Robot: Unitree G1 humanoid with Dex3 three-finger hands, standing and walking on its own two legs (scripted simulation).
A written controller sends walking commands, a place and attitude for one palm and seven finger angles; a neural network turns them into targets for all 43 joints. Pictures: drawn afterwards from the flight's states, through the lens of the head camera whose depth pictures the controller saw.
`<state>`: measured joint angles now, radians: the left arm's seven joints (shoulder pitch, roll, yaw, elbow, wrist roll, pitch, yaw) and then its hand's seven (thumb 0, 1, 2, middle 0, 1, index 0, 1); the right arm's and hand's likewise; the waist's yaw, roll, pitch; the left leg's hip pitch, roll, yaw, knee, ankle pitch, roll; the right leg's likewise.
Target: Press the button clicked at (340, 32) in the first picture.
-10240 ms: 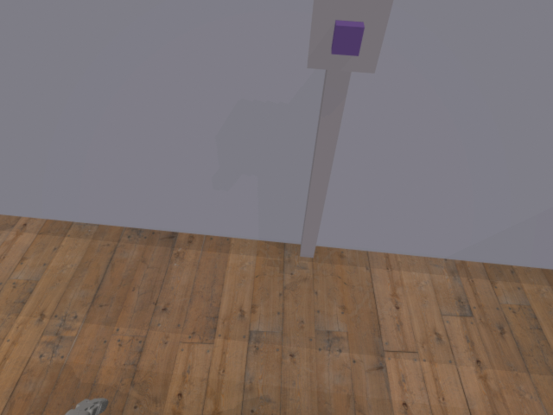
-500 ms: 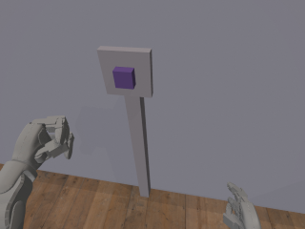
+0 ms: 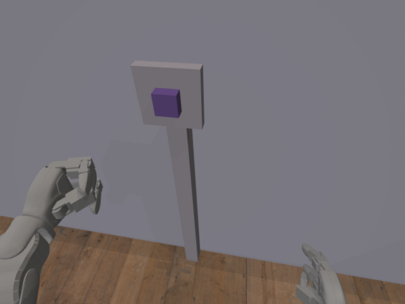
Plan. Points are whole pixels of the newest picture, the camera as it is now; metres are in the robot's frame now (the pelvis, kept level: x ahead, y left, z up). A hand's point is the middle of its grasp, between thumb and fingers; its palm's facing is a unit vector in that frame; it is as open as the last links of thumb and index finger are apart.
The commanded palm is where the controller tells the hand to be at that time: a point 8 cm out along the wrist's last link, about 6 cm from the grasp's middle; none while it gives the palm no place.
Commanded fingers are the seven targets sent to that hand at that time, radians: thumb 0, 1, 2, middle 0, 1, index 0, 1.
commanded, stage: aim a knuckle at the button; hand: left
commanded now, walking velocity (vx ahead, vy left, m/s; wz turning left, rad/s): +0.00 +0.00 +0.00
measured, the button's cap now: (167, 102) +0.51 +0.14 +0.18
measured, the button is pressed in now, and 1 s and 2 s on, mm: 0 0 0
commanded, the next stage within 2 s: press the button with the knuckle in 1.80 s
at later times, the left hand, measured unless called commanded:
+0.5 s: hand (132, 167) +0.31 +0.17 +0.16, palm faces -0.06 -1.00 -0.04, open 3.1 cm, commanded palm +0.29 +0.22 +0.16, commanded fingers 0.00 0.90 0.90 -1.30 -1.50 -1.30 -1.50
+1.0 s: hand (161, 148) +0.38 +0.13 +0.15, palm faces -0.06 -1.00 -0.02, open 3.1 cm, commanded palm +0.36 +0.18 +0.15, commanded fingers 0.00 0.90 0.90 -1.30 -1.50 -1.30 -1.50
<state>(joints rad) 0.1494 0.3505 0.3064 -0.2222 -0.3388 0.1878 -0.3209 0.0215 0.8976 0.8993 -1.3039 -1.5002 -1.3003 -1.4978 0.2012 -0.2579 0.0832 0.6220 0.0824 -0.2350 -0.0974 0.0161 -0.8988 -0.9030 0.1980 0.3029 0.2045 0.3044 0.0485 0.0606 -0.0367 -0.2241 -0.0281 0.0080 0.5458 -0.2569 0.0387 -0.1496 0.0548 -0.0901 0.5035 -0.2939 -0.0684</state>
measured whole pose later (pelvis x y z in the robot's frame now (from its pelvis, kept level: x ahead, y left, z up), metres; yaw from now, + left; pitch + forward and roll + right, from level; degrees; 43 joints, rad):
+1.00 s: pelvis +0.01 +0.00 +0.00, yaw -1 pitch -1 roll +0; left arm -0.36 0.23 0.12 0.31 -0.21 0.11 -0.11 0.02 0.90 0.90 -1.30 -1.50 -1.30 -1.50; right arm 0.21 -0.25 0.07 0.64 0.07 -0.09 -0.08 0.01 -0.90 -0.90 0.20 0.30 0.20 0.30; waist -0.01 0.03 -0.03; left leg -0.25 -0.03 0.03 0.51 -0.25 0.04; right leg -0.20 0.05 -0.07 0.50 -0.29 -0.07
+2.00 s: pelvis +0.01 +0.00 +0.00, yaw -2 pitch +0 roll +0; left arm -0.43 0.24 0.15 0.44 -0.20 0.04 -0.11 0.02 0.90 0.90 -1.30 -1.50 -1.30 -1.50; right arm 0.25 -0.25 0.06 0.63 0.08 -0.04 -0.07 0.01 -0.90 -0.90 0.20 0.30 0.20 0.30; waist -0.02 0.03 -0.04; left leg -0.27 -0.02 0.04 0.51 -0.25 0.04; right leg -0.22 0.06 -0.06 0.49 -0.28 -0.07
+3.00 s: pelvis +0.00 +0.01 +0.00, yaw -1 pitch +4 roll -1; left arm -0.87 0.27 0.16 1.03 -0.15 -0.16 -0.08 0.01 0.86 0.97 -1.30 -1.50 -1.32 -1.50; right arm 0.33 -0.26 0.04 0.71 0.05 -0.08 -0.05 0.01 -0.90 -0.90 0.20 0.30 0.20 0.30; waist -0.07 0.02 -0.03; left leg -0.41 -0.03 0.02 0.58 -0.25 0.05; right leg -0.35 0.05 -0.08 0.56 -0.29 -0.07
